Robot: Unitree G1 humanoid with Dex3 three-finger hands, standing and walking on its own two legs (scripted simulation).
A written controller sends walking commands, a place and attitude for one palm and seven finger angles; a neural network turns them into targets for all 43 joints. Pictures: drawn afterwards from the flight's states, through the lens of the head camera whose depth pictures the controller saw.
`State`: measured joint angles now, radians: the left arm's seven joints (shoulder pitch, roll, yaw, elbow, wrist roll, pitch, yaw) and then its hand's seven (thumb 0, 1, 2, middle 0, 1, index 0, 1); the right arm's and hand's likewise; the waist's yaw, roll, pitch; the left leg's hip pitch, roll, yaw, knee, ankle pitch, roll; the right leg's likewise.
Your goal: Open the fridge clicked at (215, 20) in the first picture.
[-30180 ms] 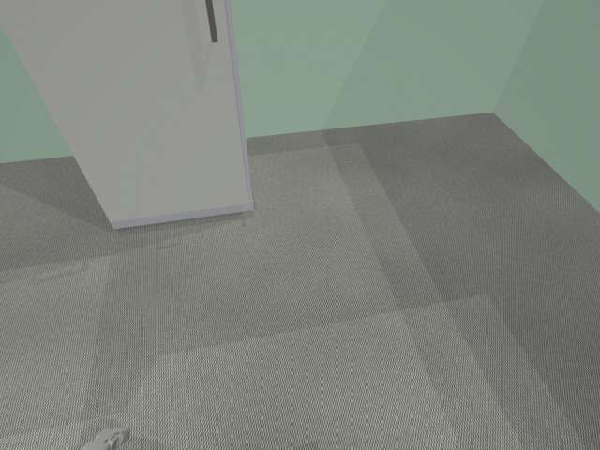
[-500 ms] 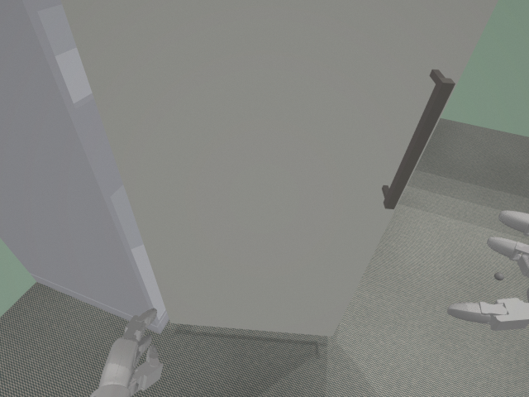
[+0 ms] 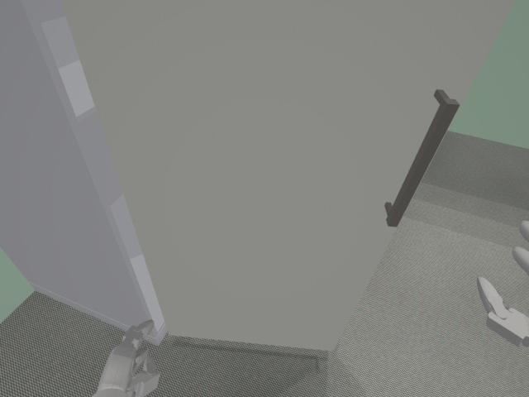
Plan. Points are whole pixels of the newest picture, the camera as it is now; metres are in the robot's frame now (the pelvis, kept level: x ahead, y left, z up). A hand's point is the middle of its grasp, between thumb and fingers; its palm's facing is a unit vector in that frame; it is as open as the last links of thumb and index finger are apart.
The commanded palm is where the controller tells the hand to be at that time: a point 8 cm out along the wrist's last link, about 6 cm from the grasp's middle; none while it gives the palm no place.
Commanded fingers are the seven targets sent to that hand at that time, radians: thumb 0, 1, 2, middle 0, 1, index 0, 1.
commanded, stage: draw the hand back to the body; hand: right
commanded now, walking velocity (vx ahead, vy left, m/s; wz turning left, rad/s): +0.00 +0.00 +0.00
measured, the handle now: (413, 165) +0.44 -0.25 +0.16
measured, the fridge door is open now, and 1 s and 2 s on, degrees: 73 73 73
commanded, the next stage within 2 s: step back with the hand held close in 0.44 s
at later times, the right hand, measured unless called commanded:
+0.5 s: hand (495, 302) +0.20 -0.26 +0.15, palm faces +0.46 +0.81 -0.37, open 7.4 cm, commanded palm +0.15 -0.30 +0.17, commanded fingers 0.00 -0.90 -0.90 0.20 0.30 0.20 0.30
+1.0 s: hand out of the picture +0.16 -0.30 +0.15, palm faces +0.37 +0.80 -0.47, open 7.4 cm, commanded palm +0.10 -0.33 +0.17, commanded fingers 0.00 -0.90 -0.90 0.20 0.30 0.20 0.30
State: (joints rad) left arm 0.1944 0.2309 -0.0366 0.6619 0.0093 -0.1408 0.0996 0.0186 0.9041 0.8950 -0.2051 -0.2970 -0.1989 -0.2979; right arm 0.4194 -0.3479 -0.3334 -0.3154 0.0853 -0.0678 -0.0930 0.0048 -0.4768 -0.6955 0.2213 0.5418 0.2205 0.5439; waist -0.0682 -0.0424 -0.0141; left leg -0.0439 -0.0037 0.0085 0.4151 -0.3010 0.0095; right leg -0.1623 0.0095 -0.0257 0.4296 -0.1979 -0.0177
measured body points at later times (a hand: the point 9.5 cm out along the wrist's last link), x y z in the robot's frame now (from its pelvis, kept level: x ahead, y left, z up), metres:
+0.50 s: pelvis +0.01 +0.01 +0.00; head -0.01 +0.03 +0.45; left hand +0.20 +0.22 -0.08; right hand +0.17 -0.30 +0.17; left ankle -0.04 +0.11 -0.74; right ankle +0.03 -0.11 -0.74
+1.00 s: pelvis -0.04 -0.03 +0.00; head -0.03 -0.04 +0.45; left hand +0.15 +0.21 -0.07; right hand +0.13 -0.34 +0.18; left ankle -0.04 +0.11 -0.74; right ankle +0.03 -0.11 -0.74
